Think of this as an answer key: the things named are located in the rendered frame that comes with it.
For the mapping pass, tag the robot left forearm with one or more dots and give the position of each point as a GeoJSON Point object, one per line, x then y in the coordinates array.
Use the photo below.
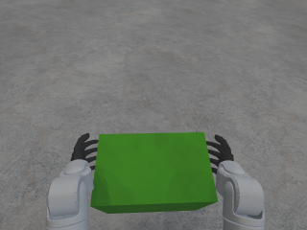
{"type": "Point", "coordinates": [67, 206]}

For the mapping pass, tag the robot right forearm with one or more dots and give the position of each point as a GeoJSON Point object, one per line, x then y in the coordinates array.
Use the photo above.
{"type": "Point", "coordinates": [243, 198]}

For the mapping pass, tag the carton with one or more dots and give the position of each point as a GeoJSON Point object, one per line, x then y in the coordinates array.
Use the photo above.
{"type": "Point", "coordinates": [152, 172]}

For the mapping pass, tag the robot left hand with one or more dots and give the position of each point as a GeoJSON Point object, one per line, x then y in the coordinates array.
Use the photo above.
{"type": "Point", "coordinates": [80, 153]}

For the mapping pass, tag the robot right hand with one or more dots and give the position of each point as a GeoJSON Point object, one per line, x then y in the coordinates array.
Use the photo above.
{"type": "Point", "coordinates": [223, 153]}

